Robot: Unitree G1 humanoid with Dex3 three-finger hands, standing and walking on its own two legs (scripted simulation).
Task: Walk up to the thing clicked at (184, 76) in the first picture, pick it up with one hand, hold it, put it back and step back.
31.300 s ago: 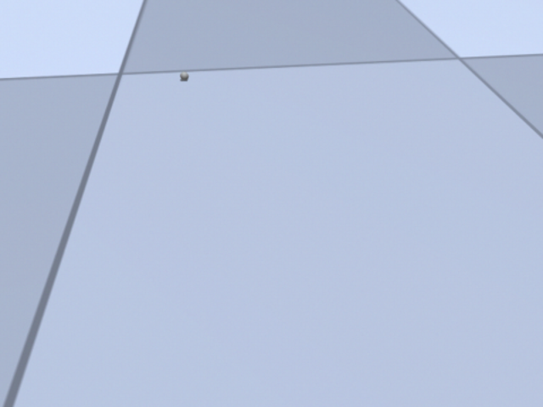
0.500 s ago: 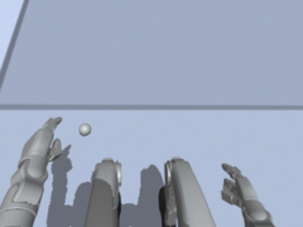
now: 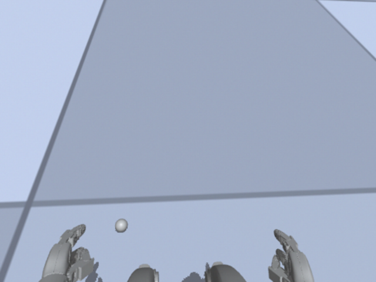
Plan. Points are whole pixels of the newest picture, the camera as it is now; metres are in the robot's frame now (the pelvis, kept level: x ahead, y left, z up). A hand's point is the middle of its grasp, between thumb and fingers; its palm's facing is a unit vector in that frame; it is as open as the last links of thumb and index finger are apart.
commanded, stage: home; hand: left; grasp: from above
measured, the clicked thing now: (121, 225) +0.45 +0.25 -0.66
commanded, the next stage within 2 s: none
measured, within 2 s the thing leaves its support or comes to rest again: neither
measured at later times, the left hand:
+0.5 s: hand (87, 273) +0.17 +0.18 -0.02, palm faces +0.08 -0.98 -0.19, open 7.4 cm
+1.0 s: hand (87, 270) +0.17 +0.18 -0.02, palm faces +0.07 -0.98 -0.20, open 7.4 cm
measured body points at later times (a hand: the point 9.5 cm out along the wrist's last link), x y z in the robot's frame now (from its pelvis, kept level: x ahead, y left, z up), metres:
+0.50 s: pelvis +0.01 +0.00 +0.03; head +0.03 +0.00 +0.48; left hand +0.16 +0.23 -0.01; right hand +0.19 -0.24 -0.03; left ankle +0.02 +0.11 -0.65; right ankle +0.01 -0.13 -0.65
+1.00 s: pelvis +0.01 +0.00 +0.03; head +0.03 +0.00 +0.48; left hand +0.17 +0.23 +0.00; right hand +0.17 -0.24 -0.04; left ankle +0.02 +0.12 -0.65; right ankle +0.01 -0.13 -0.65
